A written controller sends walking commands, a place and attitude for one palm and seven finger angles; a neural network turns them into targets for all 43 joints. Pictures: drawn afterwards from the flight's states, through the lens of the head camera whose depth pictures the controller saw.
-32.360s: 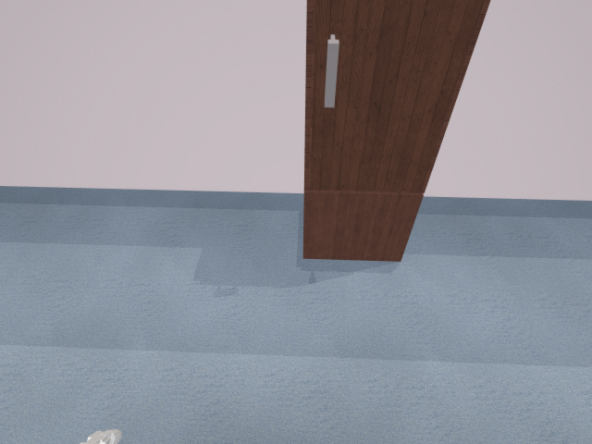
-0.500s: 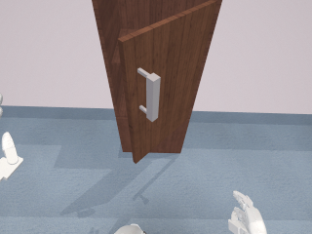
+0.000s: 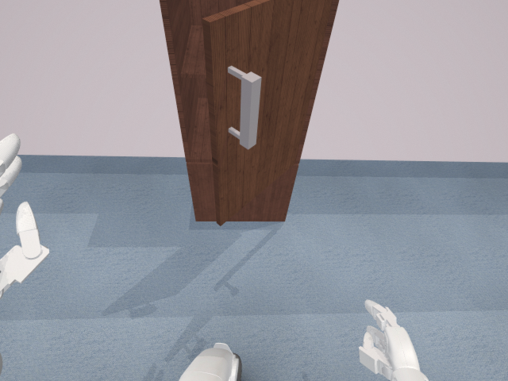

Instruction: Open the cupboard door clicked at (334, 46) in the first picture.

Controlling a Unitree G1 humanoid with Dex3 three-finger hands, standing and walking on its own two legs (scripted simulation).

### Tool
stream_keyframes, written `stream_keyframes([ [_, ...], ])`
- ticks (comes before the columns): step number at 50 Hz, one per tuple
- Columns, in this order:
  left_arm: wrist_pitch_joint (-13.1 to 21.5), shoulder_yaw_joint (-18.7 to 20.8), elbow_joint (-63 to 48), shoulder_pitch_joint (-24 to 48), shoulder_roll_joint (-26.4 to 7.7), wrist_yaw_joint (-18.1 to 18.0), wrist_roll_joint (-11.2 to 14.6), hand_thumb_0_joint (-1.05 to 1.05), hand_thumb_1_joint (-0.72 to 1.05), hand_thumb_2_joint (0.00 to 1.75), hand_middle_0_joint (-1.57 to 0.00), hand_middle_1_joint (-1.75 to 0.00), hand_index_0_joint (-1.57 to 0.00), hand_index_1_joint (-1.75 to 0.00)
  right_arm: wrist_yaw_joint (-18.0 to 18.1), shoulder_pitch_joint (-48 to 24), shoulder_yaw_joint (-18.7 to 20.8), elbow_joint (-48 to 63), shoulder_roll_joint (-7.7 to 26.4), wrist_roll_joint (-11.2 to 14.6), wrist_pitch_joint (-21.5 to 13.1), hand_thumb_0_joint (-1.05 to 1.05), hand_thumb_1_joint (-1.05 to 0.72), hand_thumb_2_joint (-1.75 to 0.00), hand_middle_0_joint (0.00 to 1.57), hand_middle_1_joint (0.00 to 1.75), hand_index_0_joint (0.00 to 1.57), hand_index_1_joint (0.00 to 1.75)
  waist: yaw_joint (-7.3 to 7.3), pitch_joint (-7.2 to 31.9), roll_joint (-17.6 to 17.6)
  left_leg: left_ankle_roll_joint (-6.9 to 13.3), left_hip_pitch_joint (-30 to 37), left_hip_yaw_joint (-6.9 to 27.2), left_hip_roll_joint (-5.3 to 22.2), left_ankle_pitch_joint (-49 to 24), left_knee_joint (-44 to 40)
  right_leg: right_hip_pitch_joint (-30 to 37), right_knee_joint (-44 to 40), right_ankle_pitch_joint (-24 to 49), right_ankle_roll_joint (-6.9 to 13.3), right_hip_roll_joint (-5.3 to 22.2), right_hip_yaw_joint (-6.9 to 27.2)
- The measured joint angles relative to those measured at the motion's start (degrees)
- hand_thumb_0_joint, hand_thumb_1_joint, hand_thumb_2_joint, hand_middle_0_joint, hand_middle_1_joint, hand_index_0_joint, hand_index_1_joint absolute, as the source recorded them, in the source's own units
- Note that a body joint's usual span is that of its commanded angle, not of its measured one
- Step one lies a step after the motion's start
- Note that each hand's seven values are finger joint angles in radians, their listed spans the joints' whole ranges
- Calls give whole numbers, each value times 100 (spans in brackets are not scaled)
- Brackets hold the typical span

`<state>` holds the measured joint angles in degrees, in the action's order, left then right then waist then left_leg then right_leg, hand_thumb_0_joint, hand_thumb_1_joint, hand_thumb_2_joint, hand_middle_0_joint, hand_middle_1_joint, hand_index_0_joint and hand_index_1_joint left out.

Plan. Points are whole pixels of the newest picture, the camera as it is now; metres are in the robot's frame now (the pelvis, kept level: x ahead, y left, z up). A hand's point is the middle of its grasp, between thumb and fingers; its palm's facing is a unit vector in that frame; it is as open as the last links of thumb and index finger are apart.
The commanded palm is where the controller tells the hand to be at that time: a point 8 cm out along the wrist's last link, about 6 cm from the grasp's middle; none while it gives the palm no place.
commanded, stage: stop stepping back and stand still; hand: left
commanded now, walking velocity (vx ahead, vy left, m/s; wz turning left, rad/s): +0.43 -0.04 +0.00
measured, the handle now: (241, 108) +0.58 +0.12 +0.09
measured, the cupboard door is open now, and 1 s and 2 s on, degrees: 46 46 46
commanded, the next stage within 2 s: let the arm hang, fingers relaxed in 2.00 s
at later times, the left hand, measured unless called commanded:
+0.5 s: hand out of the picture +0.05 +0.28 +0.21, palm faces +0.50 -0.75 -0.43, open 7.4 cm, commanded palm +0.01 +0.31 +0.19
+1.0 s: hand out of the picture +0.03 +0.27 +0.18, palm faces +0.47 -0.72 -0.51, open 7.4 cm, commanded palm -0.03 +0.31 +0.19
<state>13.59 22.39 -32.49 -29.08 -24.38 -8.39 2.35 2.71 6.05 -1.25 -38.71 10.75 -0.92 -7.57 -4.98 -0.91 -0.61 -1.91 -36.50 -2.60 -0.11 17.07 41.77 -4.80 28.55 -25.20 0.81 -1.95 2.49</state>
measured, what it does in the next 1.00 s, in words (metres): walks backwards: left foot, then right foot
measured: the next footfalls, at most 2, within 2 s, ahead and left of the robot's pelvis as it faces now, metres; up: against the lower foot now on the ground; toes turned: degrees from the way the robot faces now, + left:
left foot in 0.08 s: +0.12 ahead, +0.07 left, +0.00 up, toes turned -1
right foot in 0.36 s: -0.06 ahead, -0.04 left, +0.00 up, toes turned -1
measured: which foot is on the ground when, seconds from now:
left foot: up 0.00-0.06, down 0.08-0.34, up 0.36-0.58, down 0.60-0.78, up 0.80-1.00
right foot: down 0.00-0.06, up 0.08-0.34, down 0.36-1.00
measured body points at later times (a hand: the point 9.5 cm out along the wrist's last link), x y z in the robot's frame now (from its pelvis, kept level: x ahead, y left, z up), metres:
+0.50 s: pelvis -0.13 +0.00 +0.02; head -0.16 +0.03 +0.46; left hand +0.02 +0.32 +0.23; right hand +0.01 -0.24 -0.07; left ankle -0.11 +0.15 -0.66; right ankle -0.11 -0.07 -0.72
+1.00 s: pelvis -0.15 +0.00 +0.02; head -0.15 -0.02 +0.47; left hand +0.00 +0.31 +0.21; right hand -0.01 -0.24 -0.09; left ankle -0.16 +0.13 -0.67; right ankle -0.10 -0.04 -0.72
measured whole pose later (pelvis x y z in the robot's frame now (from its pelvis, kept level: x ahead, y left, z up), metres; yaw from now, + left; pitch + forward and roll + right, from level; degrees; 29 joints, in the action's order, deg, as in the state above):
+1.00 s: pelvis -0.15 +0.00 +0.02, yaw +3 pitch +0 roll +2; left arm 12.7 24.0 -24.2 -31.9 -22.3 -8.1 0.7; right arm 4.2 15.1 0.3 -39.6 12.2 -0.9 -5.8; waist 0.2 0.5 -0.3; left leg 0.6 -24.0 -5.1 1.3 18.9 50.9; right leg -17.3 28.0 -11.1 6.4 -0.7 -7.8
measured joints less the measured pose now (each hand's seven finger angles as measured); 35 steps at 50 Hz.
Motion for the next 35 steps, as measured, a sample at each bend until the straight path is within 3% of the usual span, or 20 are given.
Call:
stream_keyframes([
  [2, -52, 26, -36, 13, -123, 90, -34, 1, 88, 89, -21, -30, -21, -30, 65, 214, -67, -4, -65, 71, 92, 1, -90, -90, 20, 30, 20, 30, 83, 85, -233, 23, 453, -62, -170, -156, 81, 23, 91, 52, -102, 138, -19],
  [3, -106, 82, -73, 27, -145, 116, -6, 1, 88, 89, -21, -30, -21, -30, 106, 292, -106, 46, -51, 97, 108, 1, -90, -90, 20, 30, 20, 30, 144, 109, -261, 69, 828, -48, -187, -776, -284, -108, 401, 119, -144, 167, -167],
  [4, -152, 143, -88, 49, -138, 130, 33, 1, 88, 89, -21, -30, -21, -30, 131, 344, -111, 140, 18, 103, 81, 1, -90, -90, 20, 30, 20, 30, 202, 142, -139, 314, 1171, 60, -124, -1195, -748, -381, 957, 212, -191, 95, -318],
  [5, -192, 195, -18, 167, -180, 133, 40, 1, 88, 89, -21, -30, -21, -30, 146, 331, -51, 171, 20, 74, 15, 1, -90, -90, 20, 30, 20, 30, 326, 108, -103, 578, 1271, 107, -134, -989, -932, -692, 1602, -66, -195, 35, -296],
  [7, -243, 215, 227, 498, -260, 129, 45, 1, 88, 89, -21, -30, -21, -30, 119, 293, 24, 165, -28, 60, -103, 1, -90, -90, 20, 30, 20, 30, 517, -89, -179, 732, 1405, 137, -213, -1059, -1178, -1134, 2455, -493, -147, -86, -39],
  [9, -276, 260, 379, 503, -283, 93, 50, 1, 88, 89, -21, -30, -21, -30, 66, 342, 1, 181, -52, 43, -159, 1, -91, -90, 20, 30, 20, 30, 665, -144, -224, 659, 1580, 153, -199, -1380, -1627, -1415, 2570, -391, -124, -138, -16],
  [12, -401, 310, 268, -47, -265, 45, 19, 1, 89, 89, -21, -30, -21, -30, 14, 567, -11, 307, -97, -4, -87, 1, -90, -90, 20, 30, 20, 30, 807, -78, -261, 353, 1802, 140, -147, -1384, -2259, -1529, 2232, -129, -72, -159, -222],
  [15, -490, 194, 0, -672, -252, 39, -49, 1, 89, 89, -21, -30, -21, -30, 17, 878, 76, 403, -69, -57, -17, 1, -90, -90, 20, 30, 20, 30, 808, 53, -159, 182, 1835, 90, -83, -1075, -2697, -1223, 1572, -288, 15, -237, -657],
  [17, -512, 193, -236, -938, -416, 26, -89, 1, 89, 89, -21, -30, -21, -30, 54, 1054, 139, 447, -34, -66, 32, 1, -90, -90, 20, 30, 20, 30, 760, 126, -193, 115, 1483, -66, -127, -437, -2348, -751, 644, -490, 177, -208, -870],
  [18, -506, 310, -408, -1035, -576, 11, -94, 1, 88, 89, -21, -30, -21, -30, 70, 1102, 145, 470, -21, -42, 60, 1, -90, -90, 20, 30, 20, 30, 651, 185, -395, 82, 1024, -148, -276, 3, -1582, -622, 81, -551, 380, -60, -683],
  [19, -487, 348, -501, -998, -565, 30, -95, 1, 88, 89, -21, -30, -21, -30, 92, 1037, 158, 368, 58, -30, 99, 1, -90, -90, 20, 30, 20, 30, 471, 155, -404, 64, 585, -44, -274, 173, -528, -802, 17, 124, 479, -12, -626],
  [21, -432, 400, -503, -789, -481, 135, -100, 1, 88, 89, -21, -30, -21, -30, 78, 896, 170, 0, 156, -69, 238, 1, -90, -90, 20, 30, 20, 30, 274, 187, -389, -2, 59, 138, -162, 45, 1283, -1150, 329, 932, 474, 28, -628],
  [23, -318, 376, -169, -381, -394, 159, -143, 1, 88, 89, -22, -30, -21, -30, 102, 950, 177, -228, 101, -61, 360, 1, -90, -90, 20, 30, 20, 30, 271, 412, -473, 29, 132, 115, 45, -39, 1883, -1247, 402, 805, 346, 149, -719],
  [25, -263, 317, 255, 11, -193, 92, -174, 1, 88, 89, -22, -30, -21, -30, 194, 1072, 156, -282, 56, -46, 312, 1, -90, -90, 20, 30, 20, 30, 300, 671, -548, 154, 643, 39, 246, 174, 1461, -1305, 359, 612, 330, 263, -763],
  [29, -312, 129, 722, 280, 282, -112, -171, 1, 88, 90, -21, -30, -21, -30, 379, 1162, 136, -18, 253, -42, 27, 1, -90, -90, 20, 30, 20, 30, 506, 820, -258, 388, 2242, 12, 400, 668, -799, -1462, 519, 914, 235, 393, -864],
  [31, -306, 65, 801, 302, 318, -135, -170, 1, 89, 90, -21, -30, -20, -30, 405, 1030, 163, 53, 238, -35, -57, 1, -90, -90, 20, 30, 20, 30, 633, 648, -212, 196, 2414, 70, 314, 294, -1102, -1639, 993, 681, 91, 443, -757],
  [33, -304, 96, 849, 188, 237, -101, -195, 1, 89, 90, -21, -30, -20, -30, 344, 941, 117, 74, 75, -21, -87, 1, -91, -90, 20, 30, 20, 30, 647, 495, -274, -17, 2496, -19, 273, 152, -1045, -1808, 1568, 224, -30, 371, -638],
  [35, -301, 160, 827, 42, 92, -46, -230, 1, 89, 90, -21, -30, -20, -30, 253, 952, 64, 98, -91, -18, -116, 1, -91, -90, 20, 30, 20, 30, 708, 417, -239, -80, 2551, -2, 317, 95, -1098, -1905, 1874, 60, -77, 275, -719],
])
